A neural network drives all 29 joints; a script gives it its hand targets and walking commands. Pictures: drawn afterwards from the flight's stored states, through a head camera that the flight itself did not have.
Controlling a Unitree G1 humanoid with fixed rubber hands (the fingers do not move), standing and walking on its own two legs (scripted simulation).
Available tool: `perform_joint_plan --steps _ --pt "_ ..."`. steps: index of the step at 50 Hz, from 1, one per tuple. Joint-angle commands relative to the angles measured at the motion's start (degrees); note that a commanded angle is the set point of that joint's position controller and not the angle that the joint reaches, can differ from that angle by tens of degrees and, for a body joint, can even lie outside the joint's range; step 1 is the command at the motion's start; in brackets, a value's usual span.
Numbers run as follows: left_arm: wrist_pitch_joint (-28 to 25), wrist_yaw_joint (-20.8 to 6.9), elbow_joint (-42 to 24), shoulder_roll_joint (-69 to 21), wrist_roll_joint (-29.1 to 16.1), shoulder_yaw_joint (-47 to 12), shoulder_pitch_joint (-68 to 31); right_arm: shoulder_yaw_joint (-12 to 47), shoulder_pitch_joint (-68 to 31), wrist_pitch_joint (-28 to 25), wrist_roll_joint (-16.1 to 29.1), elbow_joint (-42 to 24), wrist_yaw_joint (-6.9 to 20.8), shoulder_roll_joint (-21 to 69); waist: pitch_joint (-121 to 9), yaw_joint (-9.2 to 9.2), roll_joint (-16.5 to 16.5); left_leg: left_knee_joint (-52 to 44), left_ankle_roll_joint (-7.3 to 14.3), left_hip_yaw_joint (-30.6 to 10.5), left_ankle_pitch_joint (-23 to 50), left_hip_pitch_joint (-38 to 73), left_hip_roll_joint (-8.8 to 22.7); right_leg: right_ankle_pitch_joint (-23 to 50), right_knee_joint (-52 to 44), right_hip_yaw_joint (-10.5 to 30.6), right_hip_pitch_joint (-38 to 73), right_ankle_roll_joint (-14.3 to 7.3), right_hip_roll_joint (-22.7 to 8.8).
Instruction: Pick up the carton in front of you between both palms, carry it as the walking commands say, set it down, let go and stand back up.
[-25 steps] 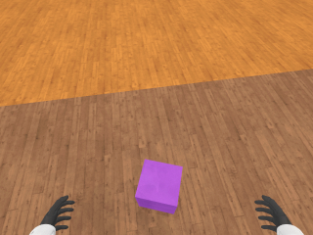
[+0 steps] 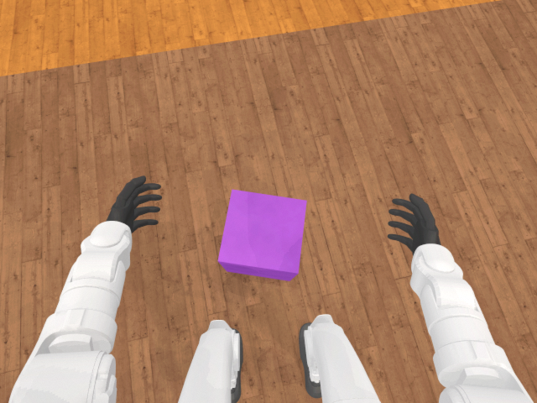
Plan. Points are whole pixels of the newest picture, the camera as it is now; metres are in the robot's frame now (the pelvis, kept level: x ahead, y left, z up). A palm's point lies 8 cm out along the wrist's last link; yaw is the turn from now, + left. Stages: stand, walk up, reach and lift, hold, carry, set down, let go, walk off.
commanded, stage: reach and lift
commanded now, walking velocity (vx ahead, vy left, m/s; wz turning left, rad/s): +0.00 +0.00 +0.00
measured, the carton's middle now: (263, 239) +0.45 +0.00 -0.56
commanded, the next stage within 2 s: none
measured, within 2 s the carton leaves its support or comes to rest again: neither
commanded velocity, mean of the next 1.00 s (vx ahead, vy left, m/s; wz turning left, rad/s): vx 0.00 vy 0.00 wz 0.00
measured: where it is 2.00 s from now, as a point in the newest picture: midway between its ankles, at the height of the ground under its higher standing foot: (272, 376)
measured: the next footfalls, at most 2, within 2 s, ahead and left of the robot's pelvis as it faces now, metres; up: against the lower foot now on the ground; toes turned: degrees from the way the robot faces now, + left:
none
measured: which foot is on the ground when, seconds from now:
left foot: down 0.00-1.00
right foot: down 0.00-1.00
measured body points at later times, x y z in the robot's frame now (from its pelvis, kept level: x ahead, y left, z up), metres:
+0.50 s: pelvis -0.02 +0.01 -0.06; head +0.29 +0.03 +0.27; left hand +0.52 +0.18 -0.19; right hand +0.45 -0.20 -0.19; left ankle +0.06 +0.11 -0.65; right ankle +0.06 -0.14 -0.65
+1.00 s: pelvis -0.06 +0.00 -0.26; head +0.29 +0.01 +0.02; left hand +0.50 +0.18 -0.43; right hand +0.43 -0.20 -0.42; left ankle +0.06 +0.11 -0.65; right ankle +0.06 -0.14 -0.65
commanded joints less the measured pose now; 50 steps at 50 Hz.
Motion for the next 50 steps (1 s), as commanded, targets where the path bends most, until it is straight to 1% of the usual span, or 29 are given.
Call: perform_joint_plan --steps 1,6,9,11,13,15,18,22,24,29,33,37,40,42,44,47,50 --pt "-0.8 -0.2 -2.3 9.0 0.0 2.2 -19.7 -2.8 -15.9 -0.6 0.1 -5.0 -1.5 -5.1 -38.8 -0.51 3.3 -5.3 -1.2 0.1 11.4 18.6 -2.2 10.3 -4.5 -3.8 8.9 1.6 2.7" --pt "-0.3 -0.9 3.7 10.0 0.9 2.7 -35.2 -5.5 -28.7 0.3 -0.5 -2.6 -3.1 -3.0 -43.8 -1.68 4.3 -4.6 -1.0 0.4 2.2 13.9 -2.5 2.5 -3.1 -5.1 4.1 1.8 2.9" --pt "-0.5 -1.3 7.0 10.5 1.8 3.4 -42.8 -7.4 -35.0 0.2 -1.5 -1.0 -3.8 -1.5 -45.8 -2.38 4.7 -3.5 -1.0 0.4 -0.1 11.1 -2.9 0.9 -1.9 -5.7 1.3 1.9 3.2" --pt "-0.7 -1.4 8.8 10.8 2.7 4.1 -46.2 -8.9 -37.4 0.0 -2.5 -0.1 -4.1 -0.8 -48.1 -2.82 5.3 -2.9 -1.0 0.4 0.3 10.4 -3.1 1.4 -1.1 -6.1 -0.1 2.1 3.4" --pt "-1.2 -1.3 9.8 10.7 3.9 4.8 -48.0 -10.4 -38.2 -0.6 -3.6 -0.1 -4.2 -0.4 -52.1 -3.14 6.0 -2.6 -1.1 0.2 2.8 11.1 -3.4 3.8 -0.7 -6.4 -0.6 2.2 3.7" --pt "-1.7 -1.0 9.9 10.3 5.1 5.5 -48.4 -11.6 -38.0 -1.4 -4.6 -0.5 -4.0 0.2 -56.3 -3.3 6.7 -2.0 -1.3 -0.1 7.4 12.8 -3.6 7.3 -0.2 -6.7 -1.3 2.3 4.1" --pt "-2.9 -0.7 9.7 7.8 6.4 6.4 -47.4 -13.1 -36.6 -3.1 -6.0 -0.4 -3.1 1.6 -57.4 -3.5 7.6 0.0 -1.4 -0.7 14.2 12.8 -3.7 11.4 1.3 -6.9 -5.8 2.4 4.6" --pt "-4.9 0.0 9.2 4.3 7.9 8.0 -44.2 -14.8 -34.4 -5.9 -7.4 1.0 -1.6 3.7 -56.0 -2.71 8.0 4.9 -1.3 -1.4 22.0 8.1 -3.4 15.4 5.4 -6.8 -15.2 2.4 4.7" --pt "-5.7 0.6 9.3 3.1 8.3 8.4 -42.3 -15.1 -33.1 -7.0 -7.7 2.2 -1.2 4.1 -55.4 -2.19 7.9 8.2 -1.2 -1.7 24.7 4.5 -3.2 16.7 8.3 -6.6 -19.9 2.5 4.7" --pt "-7.5 2.5 8.5 2.2 7.0 7.1 -39.4 -14.7 -30.8 -9.1 -6.8 4.5 -1.0 3.3 -56.1 -1.24 7.6 17.3 -1.4 -2.0 26.7 -4.8 -2.9 17.8 17.0 -6.2 -28.7 2.9 5.0" --pt "-8.6 3.9 5.5 5.3 3.2 4.3 -40.7 -10.8 -32.5 -10.1 -3.0 2.8 -2.1 1.0 -62.3 -0.08 7.3 25.1 -1.6 -1.6 28.2 -8.5 -2.6 20.1 24.8 -6.1 -29.8 3.4 5.1" --pt "-8.8 4.6 2.6 8.5 -1.8 0.3 -43.5 -6.4 -35.3 -9.9 1.5 0.9 -3.6 -1.4 -69.1 -0.13 7.2 31.7 -1.7 -0.5 25.3 -11.2 -2.4 19.5 31.8 -6.6 -27.9 3.4 5.0" --pt "-8.4 4.7 1.1 10.7 -4.6 -1.6 -46.9 -4.1 -38.4 -9.1 4.0 -0.5 -4.7 -2.4 -71.4 -0.2 7.4 35.7 -1.8 0.5 20.1 -14.0 -2.1 16.5 35.8 -6.9 -27.0 3.1 4.8" --pt "-7.9 4.7 1.4 12.3 -5.7 -2.4 -49.3 -3.2 -40.7 -8.3 5.2 -0.7 -5.5 -3.1 -71.1 -0.16 7.5 37.7 -1.8 1.1 15.5 -16.3 -1.9 13.4 37.9 -7.0 -26.7 2.8 4.6" --pt "-7.4 4.6 3.4 13.2 -6.5 -2.9 -51.3 -2.8 -42.9 -7.5 5.9 0.6 -6.1 -3.5 -67.8 -0.09 7.4 39.1 -1.6 1.5 9.9 -19.9 -1.5 9.3 39.5 -6.9 -28.0 2.7 4.2" --pt "-7.0 4.5 8.2 13.4 -7.3 -3.8 -54.3 -2.8 -46.6 -7.1 6.1 4.3 -6.5 -3.8 -60.6 -0.14 6.7 40.8 -1.3 1.3 2.1 -25.5 -0.7 3.4 41.8 -6.7 -31.4 2.7 3.4" --pt "-7.3 4.5 13.4 13.5 -7.9 -4.9 -57.0 -3.1 -50.4 -7.5 5.8 8.8 -6.4 -4.3 -54.5 -0.34 5.6 42.9 -1.1 0.7 -2.3 -30.5 0.0 0.4 44.4 -6.2 -33.3 2.7 2.8"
